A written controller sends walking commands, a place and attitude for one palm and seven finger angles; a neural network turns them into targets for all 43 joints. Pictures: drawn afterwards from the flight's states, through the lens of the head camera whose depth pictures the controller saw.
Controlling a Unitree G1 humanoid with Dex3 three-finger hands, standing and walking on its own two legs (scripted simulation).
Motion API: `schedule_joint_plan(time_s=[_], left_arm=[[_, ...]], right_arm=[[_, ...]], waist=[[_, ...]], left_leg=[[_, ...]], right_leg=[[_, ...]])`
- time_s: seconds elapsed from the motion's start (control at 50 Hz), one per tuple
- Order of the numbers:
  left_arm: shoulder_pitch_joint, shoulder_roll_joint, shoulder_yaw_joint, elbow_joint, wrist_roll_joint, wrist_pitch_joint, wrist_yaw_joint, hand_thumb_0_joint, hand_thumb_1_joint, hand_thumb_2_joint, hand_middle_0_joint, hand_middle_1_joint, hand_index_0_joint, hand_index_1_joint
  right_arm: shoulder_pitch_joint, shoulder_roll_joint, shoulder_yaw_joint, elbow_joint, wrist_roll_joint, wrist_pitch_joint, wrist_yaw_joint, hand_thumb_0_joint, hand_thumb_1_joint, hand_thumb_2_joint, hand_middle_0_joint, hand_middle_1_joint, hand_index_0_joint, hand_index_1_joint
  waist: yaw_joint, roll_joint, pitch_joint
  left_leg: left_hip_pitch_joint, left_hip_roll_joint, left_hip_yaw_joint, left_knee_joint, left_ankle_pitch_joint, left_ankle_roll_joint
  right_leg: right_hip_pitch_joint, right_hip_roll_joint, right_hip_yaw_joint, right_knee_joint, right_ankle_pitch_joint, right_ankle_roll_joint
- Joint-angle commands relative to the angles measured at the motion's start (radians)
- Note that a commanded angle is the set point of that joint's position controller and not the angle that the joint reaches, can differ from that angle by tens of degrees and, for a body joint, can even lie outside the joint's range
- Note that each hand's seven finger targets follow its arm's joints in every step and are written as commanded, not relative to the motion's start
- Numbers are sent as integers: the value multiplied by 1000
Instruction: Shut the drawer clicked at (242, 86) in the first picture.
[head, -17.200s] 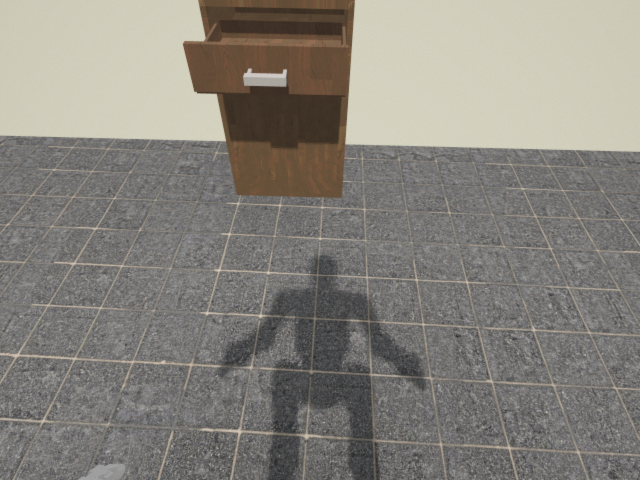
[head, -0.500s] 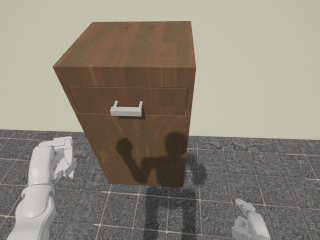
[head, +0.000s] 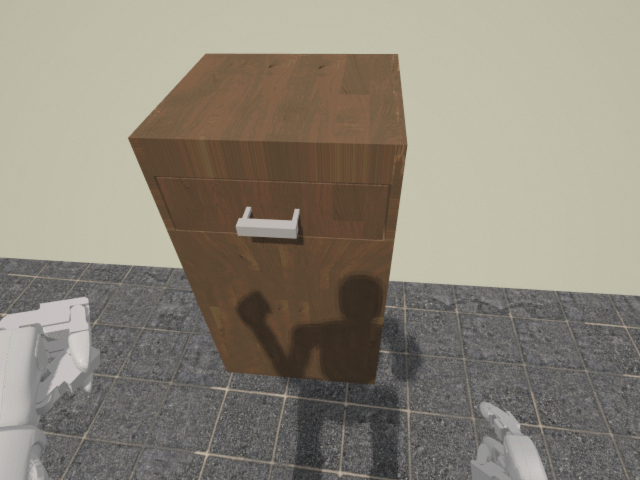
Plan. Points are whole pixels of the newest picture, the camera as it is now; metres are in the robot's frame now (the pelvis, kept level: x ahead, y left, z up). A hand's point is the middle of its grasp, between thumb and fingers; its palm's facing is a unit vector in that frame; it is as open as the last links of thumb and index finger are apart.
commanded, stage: step back with the hand held close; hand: left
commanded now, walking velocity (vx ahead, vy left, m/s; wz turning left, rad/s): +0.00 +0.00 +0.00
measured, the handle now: (269, 220) +0.59 +0.18 -0.03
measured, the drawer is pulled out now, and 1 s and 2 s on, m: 0.00 0.00 0.00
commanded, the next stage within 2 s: stop stepping back and stand still in 1.56 s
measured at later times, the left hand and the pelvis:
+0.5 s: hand (76, 373) +0.16 +0.25 +0.15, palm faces +0.28 -0.82 -0.50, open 3.2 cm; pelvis -0.03 +0.02 +0.00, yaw +0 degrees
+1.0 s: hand (7, 428) +0.11 +0.28 +0.16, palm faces +0.36 -0.80 -0.49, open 3.2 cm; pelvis -0.08 +0.03 -0.01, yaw +3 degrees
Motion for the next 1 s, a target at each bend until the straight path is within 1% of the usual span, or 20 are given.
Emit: schedule_joint_plan(time_s=[0.0,0.06,0.08,0.12,0.14,0.22,0.28,0.34,0.38,0.5,0.54,0.58,0.64,0.76,0.82,0.84,0.88,0.9,0.94,0.98], left_arm=[[-103,174,104,-228,-4,-63,13,0,900,900,-1400,-1600,-1400,-1600],[-95,174,108,-237,-4,-60,14,0,900,900,-1400,-1600,-1400,-1600],[-281,360,295,-329,2,-117,25,0,900,900,-1400,-1600,-1400,-1600],[-4,201,187,-168,0,-113,0,0,900,900,-1400,-1600,-1400,-1600],[30,165,146,-182,-1,-110,-9,0,900,900,-1400,-1600,-1400,-1600],[99,179,153,-235,-6,-118,-9,0,900,900,-1400,-1600,-1400,-1600],[105,231,197,-283,-11,-120,4,0,900,900,-1400,-1600,-1400,-1600],[125,240,207,-302,-15,-121,12,0,900,900,-1400,-1600,-1400,-1600],[113,256,212,-342,-15,-125,18,0,900,900,-1400,-1600,-1400,-1600],[135,238,205,-327,-4,-139,29,0,900,900,-1400,-1600,-1400,-1600],[137,235,207,-322,2,-150,32,0,900,900,-1400,-1600,-1400,-1600],[136,247,228,-318,7,-159,36,0,900,900,-1400,-1600,-1400,-1600],[137,232,218,-310,10,-175,38,0,900,900,-1400,-1600,-1400,-1600],[110,238,203,-324,8,-205,62,0,900,900,-1400,-1600,-1400,-1600],[100,238,199,-338,13,-214,69,0,900,900,-1400,-1600,-1400,-1600],[94,239,201,-347,18,-221,69,0,900,900,-1400,-1600,-1400,-1600],[75,252,229,-366,37,-226,64,0,900,900,-1400,-1600,-1400,-1600],[83,253,243,-372,40,-228,61,0,900,900,-1400,-1600,-1400,-1600],[127,254,254,-354,36,-231,51,0,900,900,-1400,-1600,-1400,-1600],[159,241,260,-340,35,-237,42,0,900,900,-1400,-1600,-1400,-1600]], right_arm=[[-143,-95,-31,-169,-7,-66,-8,0,-900,-900,200,300,200,300],[-143,-90,-29,-171,-7,-67,-5,0,-900,-900,200,300,200,300],[-126,-104,-22,-221,-2,-41,2,0,-900,-900,200,300,200,300],[-127,-103,-45,-184,-14,-5,10,0,-900,-900,200,300,200,300],[-122,-111,-49,-193,-15,13,18,0,-900,-900,200,300,200,300],[-120,-116,-66,-215,-12,56,19,0,-900,-900,200,300,200,300],[-126,-118,-72,-233,-7,75,9,0,-900,-900,200,300,200,300],[-119,-111,-79,-245,2,87,3,0,-900,-900,200,300,200,300],[-119,-121,-80,-251,2,83,-2,0,-900,-900,200,300,200,300],[-107,-122,-86,-246,3,63,-5,0,-900,-900,200,300,200,300],[-106,-126,-87,-247,3,53,-5,0,-900,-900,200,300,200,300],[-114,-131,-90,-251,1,42,-6,0,-900,-900,200,300,200,300],[-104,-124,-90,-246,2,29,-3,0,-900,-900,200,300,200,300],[-80,-115,-92,-204,-5,8,-3,0,-900,-900,200,300,200,300],[-91,-122,-86,-201,-6,-1,-13,0,-900,-900,200,300,200,300],[-93,-130,-84,-204,-9,-7,-15,0,-900,-900,200,300,200,300],[-124,-141,-83,-217,-12,-19,-23,0,-900,-900,200,300,200,300],[-112,-126,-86,-217,-15,-25,-23,0,-900,-900,200,300,200,300],[-106,-124,-93,-213,-20,-41,-14,0,-900,-900,200,300,200,300],[-102,-131,-100,-207,-24,-54,-2,0,-900,-900,200,300,200,300]], waist=[[-6,-1,-44],[-3,0,-46],[-44,52,46],[-47,-84,4],[-55,-63,-18],[-59,-23,-117],[-56,-26,-161],[-59,-44,-180],[-58,5,-186],[-63,19,-137],[-66,24,-119],[-64,14,-101],[-72,-33,-81],[-90,-90,-64],[-90,-17,-46],[-91,36,-35],[-77,180,-41],[-65,167,-72],[-61,105,-116],[-64,138,-102]], left_leg=[[66,6,-32,-44,185,22],[64,7,-34,-43,209,18],[-16,20,-59,-35,147,33],[-18,28,-63,10,221,38],[-18,34,-60,10,263,37],[-2,52,-59,1,404,37],[-22,56,-63,3,439,35],[-45,64,-66,9,442,35],[-69,70,-77,1,429,37],[-193,92,-111,-54,227,48],[-273,104,-130,-88,81,57],[-366,105,-142,-107,-57,66],[-406,87,-131,-75,-173,62],[-201,30,-86,101,-123,19],[-228,70,-141,7,-163,30],[-296,99,-189,-74,-239,42],[-552,206,-327,-289,-405,100],[-550,222,-342,-270,-338,112],[-519,228,-333,-222,-245,129],[-537,225,-316,-204,-241,135]], right_leg=[[-84,-1,33,-70,198,-7],[-74,2,29,-59,224,-8],[-137,-41,82,-107,259,-3],[-144,-68,75,-95,317,2],[-142,-68,64,-78,329,7],[-113,-53,35,-21,375,22],[-92,-47,34,5,403,26],[-89,-45,35,31,414,31],[-87,-39,36,49,388,31],[-95,-24,42,75,239,32],[-74,-17,49,97,178,31],[-36,-16,64,105,149,30],[-71,-39,94,59,65,23],[-354,-119,128,-108,-172,-21],[-332,-66,88,-61,-182,-1],[-276,-27,68,-12,-187,11],[-16,63,43,255,-15,32],[6,69,58,305,47,30],[4,73,90,317,17,29],[9,79,101,280,-4,27]])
